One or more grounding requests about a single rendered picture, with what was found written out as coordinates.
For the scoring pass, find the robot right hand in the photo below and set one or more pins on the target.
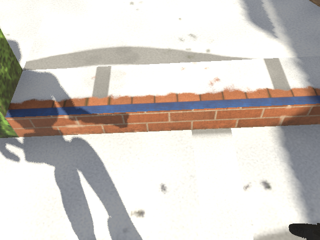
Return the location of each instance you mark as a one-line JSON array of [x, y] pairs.
[[308, 231]]

